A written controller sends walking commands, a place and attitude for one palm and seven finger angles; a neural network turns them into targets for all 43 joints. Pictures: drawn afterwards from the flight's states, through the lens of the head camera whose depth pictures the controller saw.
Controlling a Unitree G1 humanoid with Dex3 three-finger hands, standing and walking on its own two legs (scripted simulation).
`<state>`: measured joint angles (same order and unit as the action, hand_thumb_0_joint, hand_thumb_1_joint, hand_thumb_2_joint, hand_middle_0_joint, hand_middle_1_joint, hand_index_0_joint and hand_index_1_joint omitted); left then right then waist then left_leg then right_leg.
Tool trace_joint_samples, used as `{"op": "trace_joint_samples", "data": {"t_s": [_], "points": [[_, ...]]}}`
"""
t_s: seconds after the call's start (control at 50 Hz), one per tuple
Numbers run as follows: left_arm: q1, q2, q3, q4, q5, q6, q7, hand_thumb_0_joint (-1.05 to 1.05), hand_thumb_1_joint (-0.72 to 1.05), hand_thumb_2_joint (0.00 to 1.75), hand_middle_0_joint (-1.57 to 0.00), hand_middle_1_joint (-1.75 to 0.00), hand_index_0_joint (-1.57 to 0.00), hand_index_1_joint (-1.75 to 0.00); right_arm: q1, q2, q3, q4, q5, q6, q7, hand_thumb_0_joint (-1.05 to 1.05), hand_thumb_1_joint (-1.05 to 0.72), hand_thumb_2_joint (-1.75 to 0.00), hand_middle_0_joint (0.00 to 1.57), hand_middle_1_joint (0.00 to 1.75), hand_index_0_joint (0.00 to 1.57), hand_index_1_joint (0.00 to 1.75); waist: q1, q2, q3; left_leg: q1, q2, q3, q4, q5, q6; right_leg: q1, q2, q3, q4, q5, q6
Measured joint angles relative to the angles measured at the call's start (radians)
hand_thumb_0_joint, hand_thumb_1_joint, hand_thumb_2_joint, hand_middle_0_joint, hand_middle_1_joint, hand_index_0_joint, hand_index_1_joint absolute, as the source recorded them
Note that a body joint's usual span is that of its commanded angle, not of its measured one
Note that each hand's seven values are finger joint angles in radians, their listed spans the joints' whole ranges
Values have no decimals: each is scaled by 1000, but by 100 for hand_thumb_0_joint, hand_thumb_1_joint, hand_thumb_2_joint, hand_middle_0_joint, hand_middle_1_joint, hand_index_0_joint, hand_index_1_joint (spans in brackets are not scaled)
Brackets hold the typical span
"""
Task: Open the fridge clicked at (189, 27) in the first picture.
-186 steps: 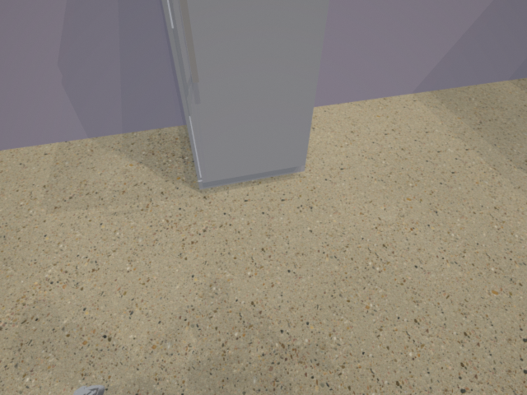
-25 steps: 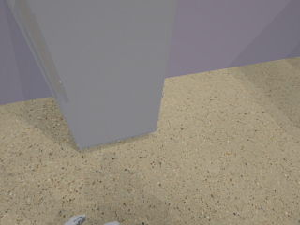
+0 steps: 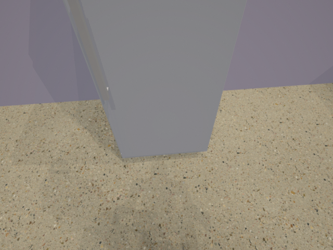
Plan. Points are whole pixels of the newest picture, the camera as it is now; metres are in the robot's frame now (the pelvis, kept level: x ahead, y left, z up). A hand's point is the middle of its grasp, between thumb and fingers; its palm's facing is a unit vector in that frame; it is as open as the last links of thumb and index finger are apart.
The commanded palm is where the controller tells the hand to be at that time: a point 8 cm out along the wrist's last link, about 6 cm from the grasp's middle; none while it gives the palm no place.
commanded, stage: take the last steps up to it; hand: left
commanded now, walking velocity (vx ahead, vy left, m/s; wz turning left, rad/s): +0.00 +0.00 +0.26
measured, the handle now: (93, 54) +0.69 +0.29 +0.09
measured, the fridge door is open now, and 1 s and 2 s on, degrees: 0 0 0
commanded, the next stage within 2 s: come to a stop and stand still in 0.94 s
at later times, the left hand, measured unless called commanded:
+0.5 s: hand out of the picture -0.08 +0.21 -0.18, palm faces +0.23 -0.95 -0.19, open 7.3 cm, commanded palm none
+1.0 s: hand (99, 210) +0.25 +0.23 -0.17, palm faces +0.15 -0.97 -0.20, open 7.3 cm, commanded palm none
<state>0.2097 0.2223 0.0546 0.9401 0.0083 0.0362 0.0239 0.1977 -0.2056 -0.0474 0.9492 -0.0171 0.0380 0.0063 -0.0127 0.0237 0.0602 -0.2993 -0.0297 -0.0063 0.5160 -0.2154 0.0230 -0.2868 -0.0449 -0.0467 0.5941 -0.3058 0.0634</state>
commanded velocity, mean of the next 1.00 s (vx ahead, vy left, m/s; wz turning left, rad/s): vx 0.24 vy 0.02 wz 0.05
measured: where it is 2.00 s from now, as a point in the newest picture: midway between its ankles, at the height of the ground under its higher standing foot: outside the picture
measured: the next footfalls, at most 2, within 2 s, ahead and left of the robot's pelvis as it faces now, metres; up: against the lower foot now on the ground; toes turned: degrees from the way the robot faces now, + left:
right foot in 0.02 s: +0.05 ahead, -0.12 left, +0.00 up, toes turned -3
left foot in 0.46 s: +0.01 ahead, +0.15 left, +0.00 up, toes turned +14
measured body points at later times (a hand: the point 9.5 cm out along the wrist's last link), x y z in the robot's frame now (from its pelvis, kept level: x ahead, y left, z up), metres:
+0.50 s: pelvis +0.01 +0.03 +0.00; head +0.02 +0.05 +0.45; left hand -0.09 +0.26 -0.16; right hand +0.12 -0.20 -0.13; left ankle -0.03 +0.14 -0.74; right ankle +0.01 -0.11 -0.72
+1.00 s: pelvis +0.17 +0.04 -0.01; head +0.20 +0.03 +0.44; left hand +0.24 +0.28 -0.15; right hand +0.12 -0.18 -0.17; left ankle +0.03 +0.14 -0.65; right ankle +0.25 -0.04 -0.73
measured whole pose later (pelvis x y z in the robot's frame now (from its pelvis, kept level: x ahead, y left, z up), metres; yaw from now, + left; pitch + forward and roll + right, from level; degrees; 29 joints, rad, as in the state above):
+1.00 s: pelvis +0.17 +0.04 -0.01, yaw +8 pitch -2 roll +0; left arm 0.13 0.15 0.04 1.00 0.02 -0.06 0.00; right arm 0.39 -0.14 -0.04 1.16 -0.01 -0.02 -0.01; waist -0.04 0.03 0.09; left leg -0.29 0.04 0.03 1.15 -0.46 0.03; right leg -0.35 -0.03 -0.15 0.61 -0.24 -0.06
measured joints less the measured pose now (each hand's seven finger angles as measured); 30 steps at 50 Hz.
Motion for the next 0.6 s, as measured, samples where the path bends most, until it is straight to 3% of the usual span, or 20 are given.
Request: {"op": "trace_joint_samples", "data": {"t_s": [0.02, 0.06, 0.12, 0.18, 0.32, 0.44, 0.46, 0.52, 0.6], "points": [[6, -7, -4, -2, 4, -11, 2, 0, 91, 90, -20, -30, -20, -30, 2, -3, -3, 4, 5, 2, 2, 1, -91, -90, 20, 29, 20, 30, 4, 6, -3, -18, 0, -5, 35, -16, -8, 18, 2, -4, -46, 38, -31], [11, -30, -16, 0, 10, -21, 2, 0, 91, 90, -20, -30, -20, -30, -1, -13, -12, 13, 8, 16, 3, 1, -91, -90, 20, 29, 20, 30, 3, 30, -1, -72, -2, -26, 184, -169, -22, 16, 6, -29, -26, 27, -70], [28, -56, -24, 1, 13, -23, 4, 0, 91, 90, -20, -30, -20, -30, -4, -21, -22, 28, 5, 32, 7, 1, -91, -90, 20, 29, 20, 30, 8, 32, -5, -146, 1, -21, 448, -221, -36, 36, -5, -51, -50, 25, -82], [41, -72, -28, 13, 15, -29, 1, 0, 91, 90, -20, -30, -21, -30, -2, -24, -24, 40, 0, 30, 11, 1, -91, -90, 20, 29, 20, 30, 8, 23, -7, -157, 30, -4, 544, -183, -55, 58, -15, -71, -88, 44, -83], [99, -63, -20, 52, 25, -59, -12, 0, 92, 90, -21, -30, -21, -30, 8, -20, -19, 68, -7, 22, 27, 1, -91, -90, 20, 29, 20, 29, 41, -18, -29, -69, 85, 35, 367, -184, -55, 93, -40, -113, -162, 73, -72], [167, -29, -5, 119, 23, -49, -20, 0, 91, 90, -21, -30, -21, -30, 2, -8, -3, 55, -2, -19, 24, 1, -91, -90, 20, 29, 20, 29, 69, -49, -46, 70, 80, 89, 29, -147, -29, 91, -69, -126, -135, 47, -35], [179, -26, -3, 130, 19, -42, -22, 0, 91, 90, -21, -30, -21, -30, 5, -8, 0, 49, -2, -33, 20, 1, -91, -90, 20, 29, 20, 29, 65, -42, -52, 95, 81, 84, -30, -129, -20, 76, -69, -129, -94, 15, -31], [186, -6, 3, 166, 20, -9, -24, 0, 91, 90, -20, -30, -20, -30, 19, 25, 10, 49, -6, -59, 5, 1, -91, -90, 20, 29, 20, 29, 56, -70, -48, 114, 62, 102, -13, -105, -5, -19, -66, -70, 158, -137, -50], [152, 0, 5, 171, 21, -14, -39, 1, 91, 90, -20, -30, -20, -30, 84, 51, 21, 75, -3, -80, -17, 1, -92, -90, 20, 29, 20, 30, 32, -64, -45, 200, 45, 101, -118, -79, 6, -156, -55, -42, 392, -54, -60]]}}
